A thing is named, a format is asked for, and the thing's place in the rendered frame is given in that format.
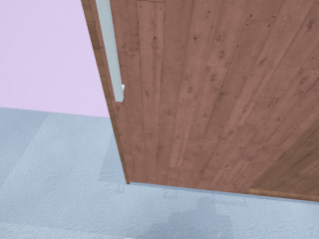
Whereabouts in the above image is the handle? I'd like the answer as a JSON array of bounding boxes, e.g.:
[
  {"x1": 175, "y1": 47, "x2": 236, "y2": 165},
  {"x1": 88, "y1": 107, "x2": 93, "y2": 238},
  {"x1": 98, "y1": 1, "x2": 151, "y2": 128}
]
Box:
[{"x1": 96, "y1": 0, "x2": 125, "y2": 102}]

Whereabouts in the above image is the wardrobe door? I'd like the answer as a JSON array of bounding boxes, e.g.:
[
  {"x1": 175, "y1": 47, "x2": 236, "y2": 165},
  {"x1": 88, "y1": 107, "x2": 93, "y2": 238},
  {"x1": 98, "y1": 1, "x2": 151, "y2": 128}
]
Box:
[
  {"x1": 248, "y1": 119, "x2": 319, "y2": 196},
  {"x1": 90, "y1": 0, "x2": 319, "y2": 194}
]

